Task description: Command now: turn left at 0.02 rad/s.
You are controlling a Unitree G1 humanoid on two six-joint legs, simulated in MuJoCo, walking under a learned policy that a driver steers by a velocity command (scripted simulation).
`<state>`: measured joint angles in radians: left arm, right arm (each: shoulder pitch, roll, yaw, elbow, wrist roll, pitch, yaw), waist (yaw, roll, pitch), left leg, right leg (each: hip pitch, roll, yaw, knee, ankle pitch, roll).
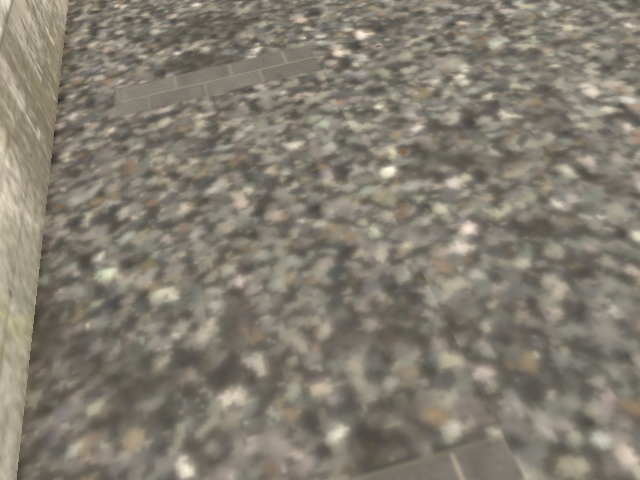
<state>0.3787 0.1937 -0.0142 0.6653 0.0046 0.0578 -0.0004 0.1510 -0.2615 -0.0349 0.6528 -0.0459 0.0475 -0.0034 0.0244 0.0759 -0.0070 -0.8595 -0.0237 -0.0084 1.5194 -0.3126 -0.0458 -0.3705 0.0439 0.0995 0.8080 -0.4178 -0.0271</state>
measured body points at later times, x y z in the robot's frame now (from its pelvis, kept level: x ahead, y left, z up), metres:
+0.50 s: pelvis +0.21 +0.10 +0.01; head +0.23 +0.12 +0.46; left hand +0.12 +0.37 -0.12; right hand +0.47 -0.09 -0.08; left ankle +0.19 +0.17 -0.71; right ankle +0.12 -0.08 -0.60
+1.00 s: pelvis +0.66 +0.25 +0.02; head +0.68 +0.26 +0.47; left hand +0.59 +0.53 -0.11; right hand +0.88 +0.08 -0.08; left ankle +0.55 +0.35 -0.60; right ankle +0.69 +0.22 -0.71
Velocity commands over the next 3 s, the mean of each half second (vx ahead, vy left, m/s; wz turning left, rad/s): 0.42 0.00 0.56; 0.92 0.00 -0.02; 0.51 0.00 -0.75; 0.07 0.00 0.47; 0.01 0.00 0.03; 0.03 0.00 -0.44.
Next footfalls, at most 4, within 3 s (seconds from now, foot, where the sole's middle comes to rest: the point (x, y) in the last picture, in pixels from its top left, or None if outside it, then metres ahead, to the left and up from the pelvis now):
0.40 left None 0.23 0.18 -0.75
0.82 right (277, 397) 0.73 0.24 -0.75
1.26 left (191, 278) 1.10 0.50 -0.75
1.66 right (277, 258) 1.15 0.27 -0.75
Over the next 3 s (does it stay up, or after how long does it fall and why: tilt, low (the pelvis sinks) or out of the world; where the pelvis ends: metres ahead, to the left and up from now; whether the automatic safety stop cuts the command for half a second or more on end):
stays up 1.06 0.37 0.03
